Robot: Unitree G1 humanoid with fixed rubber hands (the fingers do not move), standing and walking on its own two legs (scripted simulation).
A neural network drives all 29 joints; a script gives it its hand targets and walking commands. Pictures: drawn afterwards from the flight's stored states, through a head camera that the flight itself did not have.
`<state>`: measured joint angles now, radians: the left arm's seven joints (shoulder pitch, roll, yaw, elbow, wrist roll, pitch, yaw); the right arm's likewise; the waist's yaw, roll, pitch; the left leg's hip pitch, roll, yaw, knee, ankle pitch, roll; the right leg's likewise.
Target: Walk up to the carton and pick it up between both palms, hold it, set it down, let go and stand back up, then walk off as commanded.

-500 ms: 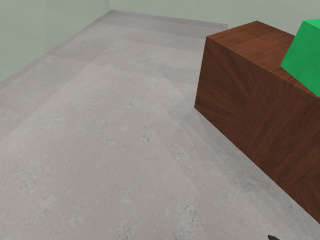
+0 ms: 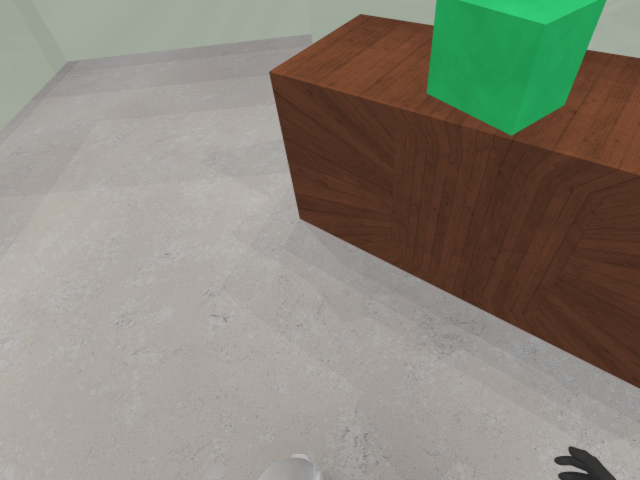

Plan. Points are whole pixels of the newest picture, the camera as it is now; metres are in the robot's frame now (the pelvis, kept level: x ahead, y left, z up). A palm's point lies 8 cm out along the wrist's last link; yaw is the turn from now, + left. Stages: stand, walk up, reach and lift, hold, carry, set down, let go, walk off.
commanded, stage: walk up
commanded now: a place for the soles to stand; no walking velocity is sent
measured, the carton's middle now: (503, 51) +1.01 -0.37 +0.04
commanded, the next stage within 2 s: none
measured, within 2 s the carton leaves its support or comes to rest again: neither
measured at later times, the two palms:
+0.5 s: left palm (155, 338) +0.34 +0.31 -0.07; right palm out of the picture +0.09 -0.30 -0.10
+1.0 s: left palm (174, 324) +0.40 +0.32 -0.12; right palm out of the picture +0.10 -0.25 -0.11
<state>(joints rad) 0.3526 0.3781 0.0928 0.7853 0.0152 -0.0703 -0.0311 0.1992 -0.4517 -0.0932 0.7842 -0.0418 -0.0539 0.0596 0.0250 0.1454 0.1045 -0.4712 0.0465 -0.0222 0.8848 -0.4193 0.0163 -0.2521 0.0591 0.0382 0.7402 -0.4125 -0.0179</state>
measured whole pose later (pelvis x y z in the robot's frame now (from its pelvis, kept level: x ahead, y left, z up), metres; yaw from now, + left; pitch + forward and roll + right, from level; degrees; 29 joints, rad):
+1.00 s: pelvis +0.16 +0.08 -0.03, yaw -30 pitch -4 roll +1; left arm 0.20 0.41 0.05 0.88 0.02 -0.06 0.02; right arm 0.14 -0.41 -0.08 0.86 -0.01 -0.06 0.00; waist 0.00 -0.01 0.14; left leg -0.42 0.04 0.09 0.98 -0.48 0.01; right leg -0.47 0.04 0.09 1.01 -0.45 -0.01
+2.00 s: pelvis +0.27 +0.08 +0.01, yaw -33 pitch -4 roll +3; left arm 0.19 0.46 0.09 0.95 0.01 -0.07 -0.05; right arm 0.36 -0.43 -0.09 0.93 -0.01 -0.09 0.04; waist -0.06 -0.05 0.04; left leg -0.14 -0.04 0.13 0.58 -0.38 0.06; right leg -0.54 -0.09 0.00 0.83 -0.27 -0.01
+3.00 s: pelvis +0.54 -0.06 -0.02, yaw -29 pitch -3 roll +0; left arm 0.33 0.47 0.07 0.89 0.02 -0.09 -0.01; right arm 0.14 -0.45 -0.11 0.85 -0.02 -0.08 0.06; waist 0.04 0.02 0.10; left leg -0.49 0.04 0.10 0.88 -0.32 0.04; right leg -0.34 -0.12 -0.07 0.98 -0.53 -0.02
